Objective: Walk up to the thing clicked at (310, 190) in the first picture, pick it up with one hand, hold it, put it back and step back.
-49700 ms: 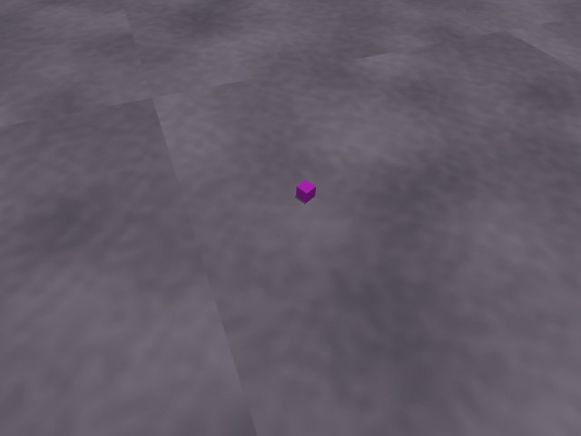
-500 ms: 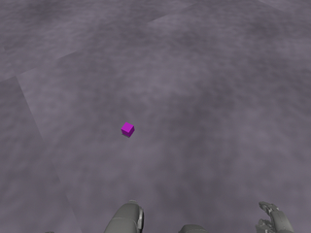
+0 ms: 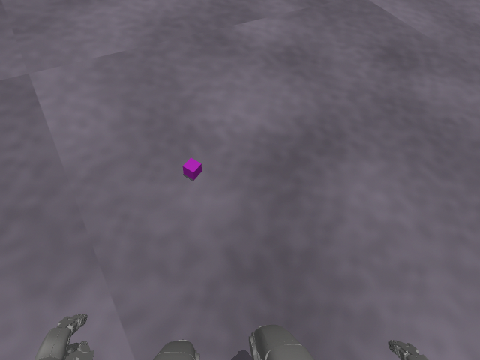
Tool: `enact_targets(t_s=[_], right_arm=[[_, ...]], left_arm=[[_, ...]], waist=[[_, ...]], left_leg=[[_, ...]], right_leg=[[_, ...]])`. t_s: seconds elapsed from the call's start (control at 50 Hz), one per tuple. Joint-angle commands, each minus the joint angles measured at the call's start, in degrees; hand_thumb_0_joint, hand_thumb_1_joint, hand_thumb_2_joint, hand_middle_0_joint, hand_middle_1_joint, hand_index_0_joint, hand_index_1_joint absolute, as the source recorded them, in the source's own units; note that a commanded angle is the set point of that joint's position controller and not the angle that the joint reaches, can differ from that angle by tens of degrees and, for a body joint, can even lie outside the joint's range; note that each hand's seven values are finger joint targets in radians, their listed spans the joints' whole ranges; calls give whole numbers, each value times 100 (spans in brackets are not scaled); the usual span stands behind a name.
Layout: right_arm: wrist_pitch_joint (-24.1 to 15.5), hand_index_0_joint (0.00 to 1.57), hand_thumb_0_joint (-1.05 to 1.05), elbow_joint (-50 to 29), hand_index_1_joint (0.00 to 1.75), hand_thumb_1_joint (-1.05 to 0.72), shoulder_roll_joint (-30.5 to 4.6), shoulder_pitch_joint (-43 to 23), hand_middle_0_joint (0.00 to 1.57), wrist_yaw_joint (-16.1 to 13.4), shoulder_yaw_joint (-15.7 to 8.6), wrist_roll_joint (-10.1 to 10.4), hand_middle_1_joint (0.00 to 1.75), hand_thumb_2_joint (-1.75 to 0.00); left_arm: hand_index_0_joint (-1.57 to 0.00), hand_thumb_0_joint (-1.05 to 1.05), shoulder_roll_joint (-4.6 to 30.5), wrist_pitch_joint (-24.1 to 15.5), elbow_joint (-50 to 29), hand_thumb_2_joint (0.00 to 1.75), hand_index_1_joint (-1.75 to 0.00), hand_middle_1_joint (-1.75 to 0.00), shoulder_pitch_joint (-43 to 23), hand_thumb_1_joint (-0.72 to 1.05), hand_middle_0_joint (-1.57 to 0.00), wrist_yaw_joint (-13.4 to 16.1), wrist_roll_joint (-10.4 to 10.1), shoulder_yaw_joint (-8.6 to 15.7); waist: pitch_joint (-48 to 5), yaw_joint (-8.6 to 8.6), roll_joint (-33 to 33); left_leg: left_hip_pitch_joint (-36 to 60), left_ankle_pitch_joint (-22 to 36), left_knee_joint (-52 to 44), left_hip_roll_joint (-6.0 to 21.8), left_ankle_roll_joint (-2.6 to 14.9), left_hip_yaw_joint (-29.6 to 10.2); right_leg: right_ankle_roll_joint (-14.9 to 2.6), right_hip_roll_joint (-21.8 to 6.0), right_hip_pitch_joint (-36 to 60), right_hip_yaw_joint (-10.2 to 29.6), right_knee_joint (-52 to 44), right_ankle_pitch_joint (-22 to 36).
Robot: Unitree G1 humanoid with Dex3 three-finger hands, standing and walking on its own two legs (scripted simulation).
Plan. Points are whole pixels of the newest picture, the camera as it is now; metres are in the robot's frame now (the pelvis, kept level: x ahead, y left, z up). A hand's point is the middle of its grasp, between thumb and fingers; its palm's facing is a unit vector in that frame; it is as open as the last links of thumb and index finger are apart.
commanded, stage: step back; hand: left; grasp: from above
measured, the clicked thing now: (192, 168) +0.98 +0.18 -0.73
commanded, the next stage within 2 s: stand in 1.08 s
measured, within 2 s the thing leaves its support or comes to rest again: neither
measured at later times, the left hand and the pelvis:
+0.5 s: hand out of the picture -0.03 +0.27 -0.14, palm faces +0.00 -0.91 -0.42, open 7.4 cm; pelvis -0.08 -0.01 +0.00, yaw -1 degrees
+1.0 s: hand out of the picture +0.07 +0.21 -0.14, palm faces +0.03 -0.93 -0.37, open 7.4 cm; pelvis -0.02 -0.04 +0.00, yaw +2 degrees
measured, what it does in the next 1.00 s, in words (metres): steps on the spot: right foot, then left foot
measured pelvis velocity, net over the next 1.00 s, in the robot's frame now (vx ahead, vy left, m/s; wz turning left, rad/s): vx -0.02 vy -0.04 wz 0.04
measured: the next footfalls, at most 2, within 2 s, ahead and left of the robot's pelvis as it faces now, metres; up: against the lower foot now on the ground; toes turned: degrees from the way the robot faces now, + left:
right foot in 0.14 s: -0.05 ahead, -0.16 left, +0.00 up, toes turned -1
left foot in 0.42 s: -0.02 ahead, +0.11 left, +0.00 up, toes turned -2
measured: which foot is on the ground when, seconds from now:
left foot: down 0.00-0.18, up 0.20-0.40, down 0.42-0.76, up 0.78-1.00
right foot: up 0.00-0.12, down 0.14-0.48, up 0.50-0.72, down 0.74-1.00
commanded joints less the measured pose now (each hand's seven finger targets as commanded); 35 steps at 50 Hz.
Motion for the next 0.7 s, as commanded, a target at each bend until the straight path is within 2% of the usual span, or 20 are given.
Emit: enact_targets(t_s=[0.0, 0.06, 0.1, 0.12, 0.14, 0.16, 0.18, 0.2, 0.22, 0.24, 0.32, 0.36, 0.4, 0.42, 0.44, 0.46, 0.48, 0.54, 0.64, 0.68], right_arm=[[-148, 20, 0, -437, 30, -90, -1498, 7, 20, -68, -495, -1, 30, -90], [-61, 20, 0, -440, 30, -90, -1639, -134, 20, 24, -538, -74, 30, -90], [62, 20, 0, -389, 30, -90, -1670, -208, 20, 77, -533, -39, 30, -90], [71, 20, 0, -433, 30, -90, -1366, -209, 20, 84, -436, 0, 30, -90], [44, 20, 0, -584, 30, -90, -963, -256, 20, 92, -297, 59, 30, -90], [43, 20, 0, -620, 30, -90, -1235, -627, 20, 29, -408, 23, 30, -90], [21, 20, 0, -435, 30, -90, -1538, -584, 20, 42, -555, 57, 30, -90], [11, 20, 0, -297, 30, -90, -1578, -458, 20, 99, -545, 118, 30, -90], [-30, 20, 0, -191, 30, -90, -1428, -391, 20, 136, -489, 142, 30, -90], [-58, 20, 0, -124, 30, -90, -1263, -257, 20, 138, -430, 129, 30, -90], [-164, 20, 0, -70, 30, -90, -1294, -250, 20, 218, -397, 56, 30, -90], [-256, 20, 0, 42, 30, -90, -1238, -72, 20, 243, -400, 41, 30, -90], [-341, 20, 0, 242, 30, -90, -1208, 223, 20, 215, -467, 25, 30, -90], [-386, 20, 0, 303, 30, -90, -1287, 389, 20, 180, -528, -4, 30, -90], [-432, 20, 0, 309, 30, -90, -1622, 588, 20, 150, -624, -52, 30, -90], [-413, 20, 0, 299, 30, -90, -2164, 650, 20, 163, -710, -27, 30, -90], [-399, 20, 0, 303, 30, -90, -2295, 659, 20, 185, -772, 4, 30, -90], [-424, 20, 0, 182, 30, -90, -1702, 317, 20, 184, -602, -29, 30, -90], [-379, 20, 0, 170, 30, -90, -1580, 307, 20, 177, -533, 15, 30, -90], [-284, 20, 0, 101, 30, -90, -1307, -122, 20, 161, -395, 120, 30, -90]], left_arm=[[-20, 0, 975, -302, -284, 90, -30, -30, 213, 90, -20, 29, 22, 288], [-20, 0, 993, -501, 47, 90, -30, -30, 392, 90, -20, 17, 8, 252], [-20, 0, 979, -592, 537, 90, -30, -30, 949, 90, -20, 41, 70, 305], [-20, 0, 1279, -639, 654, 90, -30, -30, 1092, 90, -20, 59, 135, 411], [-20, 0, 1623, -664, 576, 90, -30, -30, 1081, 90, -20, 65, 219, 480], [-20, 0, 2143, -629, 316, 90, -30, -30, 524, 90, -20, 75, 209, 568], [-20, 0, 2192, -634, 192, 90, -30, -30, -154, 90, -20, 81, 215, 526], [-20, 0, 1857, -669, 129, 90, -30, -30, -514, 90, -20, 95, 215, 441], [-20, 0, 1513, -729, 170, 90, -30, -30, -369, 90, -20, 85, 189, 358], [-20, 0, 1444, -759, 283, 90, -30, -30, -222, 90, -20, 87, 162, 357], [-20, 0, 1671, -774, 415, 90, -30, -30, 240, 90, -20, 12, 207, 425], [-20, 0, 1646, -723, 428, 90, -30, -30, 228, 90, -20, -5, 159, 427], [-20, 0, 1447, -642, 429, 90, -30, -30, 298, 90, -20, -37, 100, 305], [-20, 0, 1184, -626, 436, 90, -30, -30, 420, 90, -20, -33, 86, 208], [-20, 0, 866, -632, 379, 90, -30, -30, 449, 90, -20, -36, 30, 111], [-20, 0, 1032, -637, 398, 90, -30, -30, 134, 90, -20, 0, -29, 188], [-20, 0, 1432, -657, 399, 90, -30, -30, -88, 90, -20, 23, 41, 289], [-20, 0, 1264, -711, 493, 90, -30, -30, 253, 90, -20, -49, 9, 266], [-20, 0, 1043, -746, 590, 90, -30, -30, 242, 90, -20, -68, 2, 250], [-20, 0, 929, -810, 835, 90, -30, -30, 683, 90, -20, 12, -3, 244]], waist=[[-986, -76, 1340], [-1176, -137, 1666], [-1052, 128, 1462], [-940, 165, 746], [-732, 204, -538], [-376, 415, -569], [116, 184, -701], [334, -25, -408], [300, -30, -57], [110, -11, -321], [-48, 268, -949], [-243, 223, -1019], [-498, 84, -619], [-749, 22, -177], [-985, -55, 810], [-724, -165, 1225], [-299, -247, 956], [-150, 32, 933], [-526, -49, 1323], [-770, 360, 1081]], left_leg=[[1348, 835, -878, 1115, 1172, -979], [1040, -428, -718, 1077, 1145, -842], [128, -760, -220, 822, 862, -520], [-711, -1187, 469, 507, 569, -305], [-1839, -1747, 1276, -107, 133, -41], [-1177, -1785, 1686, -65, -74, -723], [-487, -1497, 2153, 90, -109, -921], [-251, -1190, 2235, 65, -74, -893], [-569, -848, 1884, -139, -83, -741], [-773, -764, 1860, -247, -113, -645], [-672, -1193, 796, -104, -197, -245], [-305, -1260, -120, -117, -171, 20], [700, -540, -1229, -382, -54, 186], [1432, -321, -1396, -189, 36, -322], [2046, -979, -1881, 804, 409, -1989], [1644, -2046, -2121, 1682, 1125, -3365], [890, -2524, -2279, 1962, 1553, -3649], [1087, -1399, -1964, 1224, 1135, -2213], [549, 353, -1391, 969, 970, -1365], [-58, 965, -478, 666, 634, -757]], right_leg=[[167, -331, -58, -295, -1642, -58], [98, -462, 866, -778, -3607, -193], [-96, -284, 1948, -1017, -5025, 710], [-255, -494, 2344, -208, -4915, 551], [-642, -1631, 2258, 1735, -5343, -629], [-1336, -2726, 284, 2764, -5893, -2430], [-1438, -2841, -797, 2830, -5976, -2792], [-1251, -2499, -944, 2108, -5791, -2240], [-985, -1902, -105, 1207, -5501, -1141], [-896, -1714, 425, 829, -5380, -549], [-899, -1802, 983, 865, -5441, -1255], [-925, -1827, 1289, 587, -5126, -559], [-727, -1599, 1124, 142, -4390, 393], [-552, -1428, 773, -117, -3677, 910], [-256, -863, -97, -638, -2500, 771], [-124, -514, -687, -1057, -1943, -412], [-175, -829, -502, -557, -1580, -500], [-213, -943, -557, -540, -1930, -11], [-92, -650, 730, -1101, -3164, 506], [-106, -473, 1975, -1270, -4344, 1578]])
